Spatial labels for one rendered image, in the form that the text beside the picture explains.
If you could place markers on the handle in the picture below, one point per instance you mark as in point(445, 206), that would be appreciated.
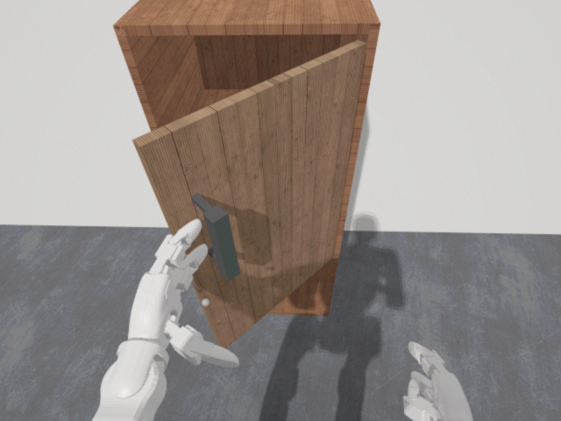
point(219, 228)

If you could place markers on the robot left forearm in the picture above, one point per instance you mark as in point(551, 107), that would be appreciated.
point(135, 385)

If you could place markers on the cupboard door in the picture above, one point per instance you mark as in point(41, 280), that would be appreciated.
point(274, 157)

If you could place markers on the robot right hand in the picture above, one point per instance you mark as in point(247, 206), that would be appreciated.
point(444, 398)

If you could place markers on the robot left hand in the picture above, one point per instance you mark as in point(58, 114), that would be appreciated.
point(159, 293)

